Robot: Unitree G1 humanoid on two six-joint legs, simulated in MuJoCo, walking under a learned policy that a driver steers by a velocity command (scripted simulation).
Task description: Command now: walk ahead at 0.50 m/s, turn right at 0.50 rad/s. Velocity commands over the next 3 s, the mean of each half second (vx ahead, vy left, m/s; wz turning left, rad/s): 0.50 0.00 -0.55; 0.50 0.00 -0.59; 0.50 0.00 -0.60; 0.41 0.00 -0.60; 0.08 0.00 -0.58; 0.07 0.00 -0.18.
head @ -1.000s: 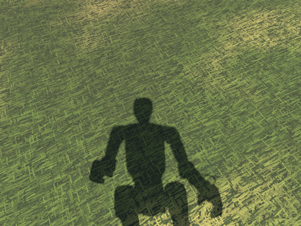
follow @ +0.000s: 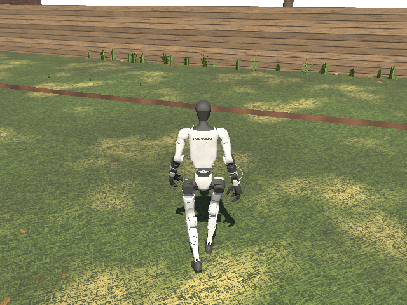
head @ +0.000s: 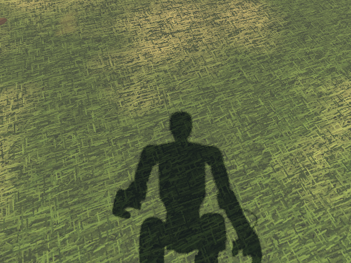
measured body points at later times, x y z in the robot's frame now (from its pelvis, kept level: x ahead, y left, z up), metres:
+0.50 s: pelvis +0.28 +0.02 +0.01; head +0.31 +0.02 +0.45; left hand +0.36 +0.31 -0.12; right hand +0.42 -0.27 -0.08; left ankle +0.41 +0.10 -0.72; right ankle +0.10 -0.04 -0.68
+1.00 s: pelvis +0.50 -0.10 +0.00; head +0.52 -0.13 +0.45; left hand +0.82 -0.05 -0.07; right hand +0.33 -0.32 -0.14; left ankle +0.42 +0.10 -0.70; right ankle +0.54 -0.22 -0.72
